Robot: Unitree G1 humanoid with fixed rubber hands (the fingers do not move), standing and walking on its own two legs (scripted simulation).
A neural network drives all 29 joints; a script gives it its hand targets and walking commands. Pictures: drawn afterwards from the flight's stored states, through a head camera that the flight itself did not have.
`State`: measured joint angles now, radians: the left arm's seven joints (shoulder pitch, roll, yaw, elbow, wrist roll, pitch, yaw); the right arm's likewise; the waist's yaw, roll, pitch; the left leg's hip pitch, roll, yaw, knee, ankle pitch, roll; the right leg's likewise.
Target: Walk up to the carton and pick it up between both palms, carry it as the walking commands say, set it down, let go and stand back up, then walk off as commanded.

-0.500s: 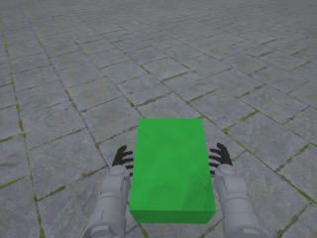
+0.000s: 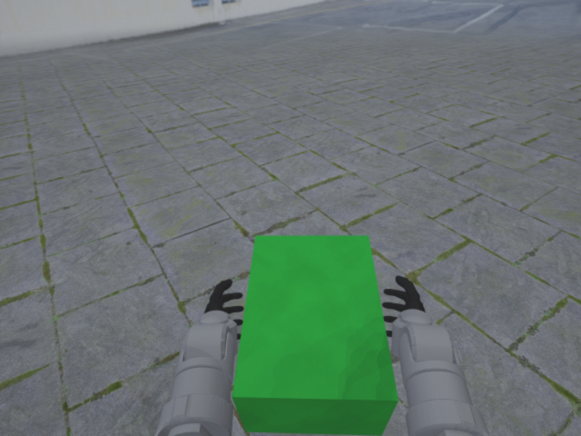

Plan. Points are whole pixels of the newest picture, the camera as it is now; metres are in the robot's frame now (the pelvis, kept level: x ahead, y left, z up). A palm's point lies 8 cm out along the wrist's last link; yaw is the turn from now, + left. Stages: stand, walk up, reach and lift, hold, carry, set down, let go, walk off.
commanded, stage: reach and lift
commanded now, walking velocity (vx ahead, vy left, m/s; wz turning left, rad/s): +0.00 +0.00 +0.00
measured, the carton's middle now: (312, 325) +0.36 -0.01 -0.02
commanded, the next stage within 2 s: hold in 0.92 s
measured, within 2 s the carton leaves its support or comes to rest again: neither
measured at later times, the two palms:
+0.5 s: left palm (213, 331) +0.30 +0.14 +0.04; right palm (407, 325) +0.30 -0.15 +0.05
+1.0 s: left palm (214, 335) +0.29 +0.14 +0.04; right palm (414, 330) +0.29 -0.15 +0.05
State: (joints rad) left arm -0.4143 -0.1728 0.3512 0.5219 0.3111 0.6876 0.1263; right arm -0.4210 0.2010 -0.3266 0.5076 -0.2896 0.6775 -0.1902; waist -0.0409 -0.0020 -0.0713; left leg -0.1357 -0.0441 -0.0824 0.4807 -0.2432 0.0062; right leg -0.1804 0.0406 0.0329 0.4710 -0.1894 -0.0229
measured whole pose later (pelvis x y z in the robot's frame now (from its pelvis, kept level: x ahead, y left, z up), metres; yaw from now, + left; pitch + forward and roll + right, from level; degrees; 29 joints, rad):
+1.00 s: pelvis +0.01 +0.00 +0.00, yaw +0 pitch -6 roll +0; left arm -0.31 -0.16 0.26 0.40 0.27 0.74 0.07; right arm -0.31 0.17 -0.24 0.39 -0.25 0.73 -0.16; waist -0.01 0.00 -0.06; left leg -0.10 -0.03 -0.08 0.44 -0.24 0.00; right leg -0.14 0.05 0.04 0.43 -0.18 -0.03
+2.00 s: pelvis +0.03 +0.00 -0.01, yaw -6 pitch +1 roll +0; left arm -0.27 -0.15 0.20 0.11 0.10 0.95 0.24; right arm -0.32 0.17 -0.14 0.16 -0.16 0.93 -0.23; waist 0.03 0.02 -0.15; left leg -0.23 0.03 0.07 0.57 -0.35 0.00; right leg -0.36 -0.01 -0.05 0.62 -0.37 0.00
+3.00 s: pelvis +0.51 -0.16 -0.01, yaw -41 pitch +4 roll -1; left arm -0.20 -0.14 0.06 -0.33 0.08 1.22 0.22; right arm -0.11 0.13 -0.05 -0.43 -0.05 1.20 -0.26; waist -0.06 0.05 -0.07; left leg -0.18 0.22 0.38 0.64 -0.45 -0.07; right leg -0.43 0.01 -0.21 0.50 -0.14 -0.08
